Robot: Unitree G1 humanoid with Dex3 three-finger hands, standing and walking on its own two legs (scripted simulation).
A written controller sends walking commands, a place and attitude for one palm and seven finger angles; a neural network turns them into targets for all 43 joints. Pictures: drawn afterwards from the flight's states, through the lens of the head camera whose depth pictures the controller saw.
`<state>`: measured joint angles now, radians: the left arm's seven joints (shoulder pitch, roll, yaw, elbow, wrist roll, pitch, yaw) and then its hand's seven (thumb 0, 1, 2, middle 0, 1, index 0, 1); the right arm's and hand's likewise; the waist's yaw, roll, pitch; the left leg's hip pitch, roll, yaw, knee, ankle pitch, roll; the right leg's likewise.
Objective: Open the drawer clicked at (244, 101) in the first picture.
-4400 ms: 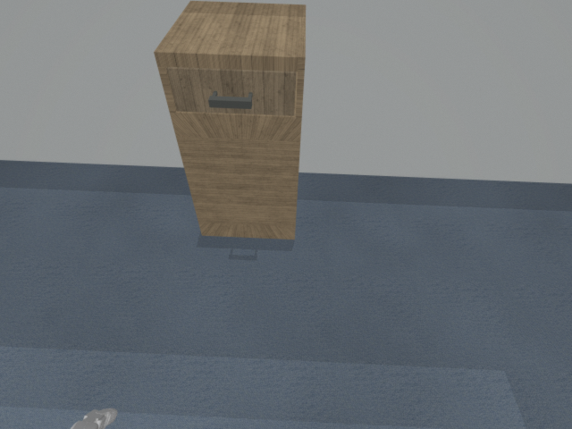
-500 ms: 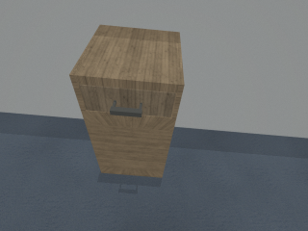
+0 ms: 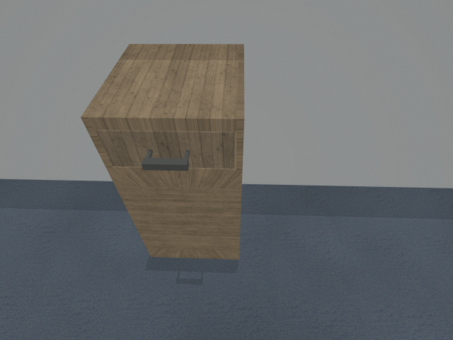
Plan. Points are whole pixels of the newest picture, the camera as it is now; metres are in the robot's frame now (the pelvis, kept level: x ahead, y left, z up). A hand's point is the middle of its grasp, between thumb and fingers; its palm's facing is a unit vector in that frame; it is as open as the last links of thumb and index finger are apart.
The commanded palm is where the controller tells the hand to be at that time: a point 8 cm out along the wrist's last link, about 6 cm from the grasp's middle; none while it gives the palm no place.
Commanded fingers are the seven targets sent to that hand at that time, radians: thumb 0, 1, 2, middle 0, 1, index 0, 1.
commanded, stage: come to a stop and stand still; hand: left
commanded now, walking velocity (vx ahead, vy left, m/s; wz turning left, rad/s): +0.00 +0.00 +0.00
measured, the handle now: (167, 158) +0.58 +0.20 -0.07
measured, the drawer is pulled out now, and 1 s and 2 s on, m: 0.00 0.00 0.00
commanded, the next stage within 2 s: look again from close up in 0.16 s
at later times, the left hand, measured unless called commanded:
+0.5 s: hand out of the picture +0.00 +0.20 -0.18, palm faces +0.02 -0.98 -0.18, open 7.3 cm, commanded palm none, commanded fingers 0.00 0.90 0.90 -0.20 -0.30 -0.20 -0.30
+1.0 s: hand out of the picture +0.01 +0.23 -0.18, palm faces -0.05 -0.98 -0.18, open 7.3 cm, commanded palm none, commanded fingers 0.00 0.90 0.90 -0.20 -0.30 -0.20 -0.30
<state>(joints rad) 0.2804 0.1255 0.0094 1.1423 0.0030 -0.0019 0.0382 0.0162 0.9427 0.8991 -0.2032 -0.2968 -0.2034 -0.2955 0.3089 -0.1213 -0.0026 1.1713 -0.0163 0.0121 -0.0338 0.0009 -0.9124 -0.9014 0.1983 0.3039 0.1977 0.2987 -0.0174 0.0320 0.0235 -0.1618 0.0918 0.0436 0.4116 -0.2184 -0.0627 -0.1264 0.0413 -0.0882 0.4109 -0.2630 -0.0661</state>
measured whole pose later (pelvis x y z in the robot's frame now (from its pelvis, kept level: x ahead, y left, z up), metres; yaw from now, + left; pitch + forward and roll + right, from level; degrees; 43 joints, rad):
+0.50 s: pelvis +0.00 +0.04 -0.01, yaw -1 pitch -1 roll -1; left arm 0.32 0.12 0.00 1.10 0.02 -0.02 0.05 0.01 0.91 0.90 -0.20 -0.30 -0.20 -0.30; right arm 0.29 -0.16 0.00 1.05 -0.02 -0.02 -0.03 0.01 -0.94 -0.90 0.20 0.30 0.20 0.30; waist 0.00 0.02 0.01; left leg -0.22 0.02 0.04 0.56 -0.33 0.01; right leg -0.19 0.01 -0.06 0.51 -0.31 -0.02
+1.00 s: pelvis +0.01 +0.06 -0.01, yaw -3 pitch +0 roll +1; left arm 0.31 0.15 0.00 1.10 0.03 0.02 0.02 0.00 0.91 0.90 -0.20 -0.30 -0.20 -0.30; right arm 0.33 -0.14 0.02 1.10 -0.03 -0.02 -0.03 0.00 -0.91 -0.90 0.20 0.30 0.20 0.30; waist -0.01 -0.01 0.03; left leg -0.18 -0.04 0.10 0.48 -0.31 0.06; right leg -0.23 -0.05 -0.02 0.57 -0.37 -0.01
